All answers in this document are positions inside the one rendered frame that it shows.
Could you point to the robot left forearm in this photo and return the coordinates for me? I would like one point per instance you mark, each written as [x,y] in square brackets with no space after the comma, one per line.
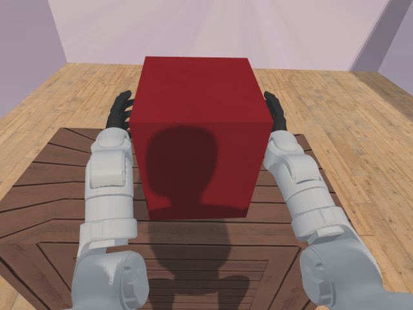
[109,192]

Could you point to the pedestal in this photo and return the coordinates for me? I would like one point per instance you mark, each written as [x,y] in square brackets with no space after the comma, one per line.
[247,263]

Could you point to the robot left hand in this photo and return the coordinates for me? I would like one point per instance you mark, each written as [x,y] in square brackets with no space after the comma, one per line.
[118,115]

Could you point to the robot right hand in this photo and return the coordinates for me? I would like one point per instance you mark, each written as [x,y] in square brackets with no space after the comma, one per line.
[276,112]

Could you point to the left robot upper arm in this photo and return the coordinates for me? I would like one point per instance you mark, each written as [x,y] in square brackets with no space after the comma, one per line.
[111,281]

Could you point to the robot right forearm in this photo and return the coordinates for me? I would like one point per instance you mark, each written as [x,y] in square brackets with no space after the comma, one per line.
[316,219]

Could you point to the right robot upper arm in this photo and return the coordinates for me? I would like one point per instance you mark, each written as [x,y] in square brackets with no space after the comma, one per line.
[342,275]

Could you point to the carton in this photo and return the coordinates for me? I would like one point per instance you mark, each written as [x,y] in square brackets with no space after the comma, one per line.
[200,128]

